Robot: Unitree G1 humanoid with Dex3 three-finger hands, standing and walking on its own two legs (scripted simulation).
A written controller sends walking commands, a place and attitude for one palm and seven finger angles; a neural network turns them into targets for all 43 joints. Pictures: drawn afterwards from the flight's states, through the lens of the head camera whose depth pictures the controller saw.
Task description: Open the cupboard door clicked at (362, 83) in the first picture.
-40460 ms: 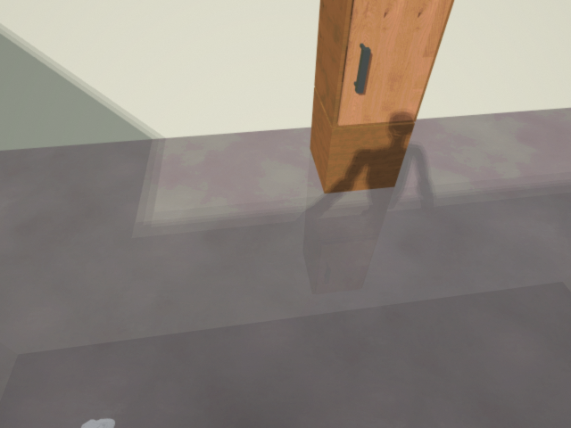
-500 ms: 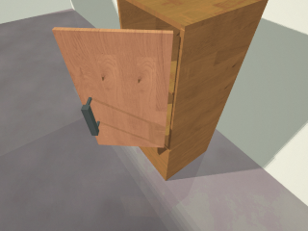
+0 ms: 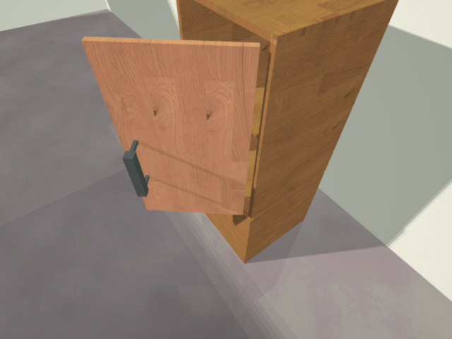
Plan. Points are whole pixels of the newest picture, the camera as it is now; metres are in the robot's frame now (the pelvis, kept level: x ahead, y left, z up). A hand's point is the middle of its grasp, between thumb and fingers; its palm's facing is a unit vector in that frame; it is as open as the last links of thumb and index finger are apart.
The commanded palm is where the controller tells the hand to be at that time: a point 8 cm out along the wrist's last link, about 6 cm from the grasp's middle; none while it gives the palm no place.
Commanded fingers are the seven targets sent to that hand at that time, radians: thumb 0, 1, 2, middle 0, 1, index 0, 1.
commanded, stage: shuffle to correct the standing spot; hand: left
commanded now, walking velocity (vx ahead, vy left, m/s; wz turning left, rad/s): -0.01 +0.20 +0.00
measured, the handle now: (139, 169) +0.53 +0.28 -0.09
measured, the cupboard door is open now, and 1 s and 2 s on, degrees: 51 51 51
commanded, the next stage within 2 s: come to a stop and stand still in 0.14 s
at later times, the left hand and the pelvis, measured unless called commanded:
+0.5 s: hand out of the picture +0.00 +0.25 -0.18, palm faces +0.05 -0.98 -0.18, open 7.4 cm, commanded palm none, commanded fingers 0.00 0.90 0.90 -0.20 -0.30 -0.20 -0.30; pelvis -0.01 +0.07 +0.00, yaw +1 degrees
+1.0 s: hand out of the picture +0.03 +0.20 -0.17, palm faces +0.00 -0.97 -0.26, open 7.3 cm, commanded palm none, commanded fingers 0.00 0.90 0.90 -0.20 -0.30 -0.20 -0.30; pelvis -0.01 +0.02 -0.01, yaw +0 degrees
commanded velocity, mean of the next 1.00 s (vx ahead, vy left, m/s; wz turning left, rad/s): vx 0.00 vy -0.01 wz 0.00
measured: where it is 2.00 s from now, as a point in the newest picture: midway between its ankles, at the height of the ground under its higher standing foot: outside the picture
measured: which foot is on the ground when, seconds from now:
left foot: down 0.00-1.00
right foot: down 0.00-0.30, up 0.32-0.70, down 0.72-1.00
